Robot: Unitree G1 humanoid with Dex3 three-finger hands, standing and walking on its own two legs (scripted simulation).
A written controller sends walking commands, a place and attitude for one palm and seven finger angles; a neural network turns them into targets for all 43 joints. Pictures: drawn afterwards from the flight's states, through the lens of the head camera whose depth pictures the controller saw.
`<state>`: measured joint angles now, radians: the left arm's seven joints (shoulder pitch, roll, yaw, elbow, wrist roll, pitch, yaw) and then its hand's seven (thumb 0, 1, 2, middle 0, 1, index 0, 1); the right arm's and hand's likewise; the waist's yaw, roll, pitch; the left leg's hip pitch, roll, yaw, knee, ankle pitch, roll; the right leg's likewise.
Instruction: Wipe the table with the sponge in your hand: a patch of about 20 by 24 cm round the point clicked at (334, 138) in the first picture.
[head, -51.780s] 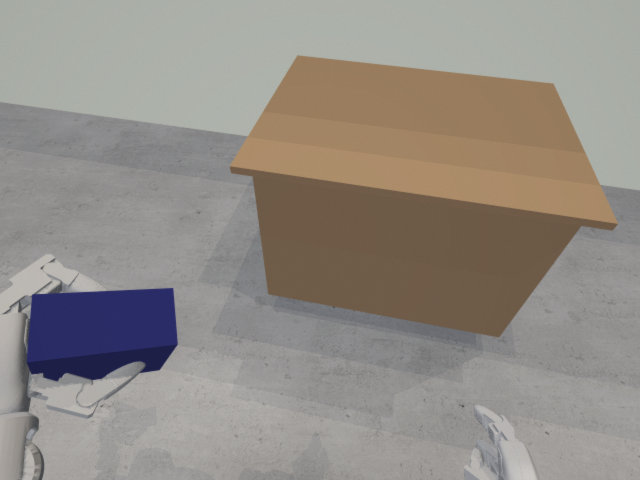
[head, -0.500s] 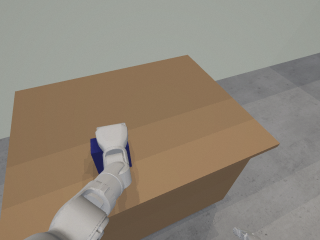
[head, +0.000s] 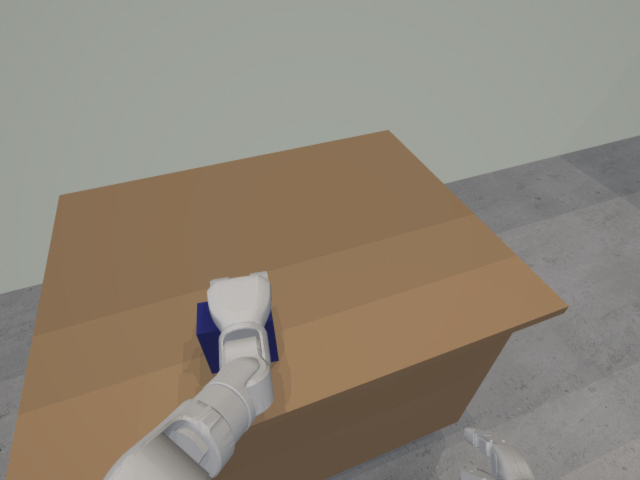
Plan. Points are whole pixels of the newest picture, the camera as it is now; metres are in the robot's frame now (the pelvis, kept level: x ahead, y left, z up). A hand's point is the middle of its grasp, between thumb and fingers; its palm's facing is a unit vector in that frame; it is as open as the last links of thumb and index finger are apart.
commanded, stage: wipe back along the third lane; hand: left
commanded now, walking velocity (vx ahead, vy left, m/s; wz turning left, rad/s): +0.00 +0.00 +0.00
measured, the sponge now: (241, 339) +0.33 +0.16 -0.04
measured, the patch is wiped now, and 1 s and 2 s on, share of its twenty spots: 1.00 1.00 1.00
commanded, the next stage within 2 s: slide back across to the middle lane in 0.82 s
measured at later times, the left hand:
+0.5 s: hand (248, 325) +0.34 +0.15 -0.01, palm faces -0.07 +0.00 -1.00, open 9.7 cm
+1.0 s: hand (248, 326) +0.34 +0.15 -0.01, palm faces -0.06 +0.00 -1.00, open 9.7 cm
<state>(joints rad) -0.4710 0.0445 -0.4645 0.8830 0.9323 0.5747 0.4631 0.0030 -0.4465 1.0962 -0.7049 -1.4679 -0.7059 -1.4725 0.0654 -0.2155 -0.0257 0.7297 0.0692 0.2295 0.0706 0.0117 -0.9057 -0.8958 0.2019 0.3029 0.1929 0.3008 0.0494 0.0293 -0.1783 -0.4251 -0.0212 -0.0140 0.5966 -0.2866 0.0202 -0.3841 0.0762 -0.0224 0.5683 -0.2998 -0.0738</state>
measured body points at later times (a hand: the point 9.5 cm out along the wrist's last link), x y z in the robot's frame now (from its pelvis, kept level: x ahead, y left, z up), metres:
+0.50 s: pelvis -0.01 -0.01 +0.00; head -0.01 -0.02 +0.45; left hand +0.34 +0.14 +0.05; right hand +0.18 -0.23 -0.11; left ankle +0.01 +0.11 -0.73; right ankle -0.01 -0.08 -0.73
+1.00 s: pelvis -0.01 -0.01 +0.00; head -0.02 -0.02 +0.45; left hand +0.33 +0.14 +0.05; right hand +0.16 -0.23 -0.11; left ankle +0.01 +0.11 -0.73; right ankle -0.01 -0.08 -0.73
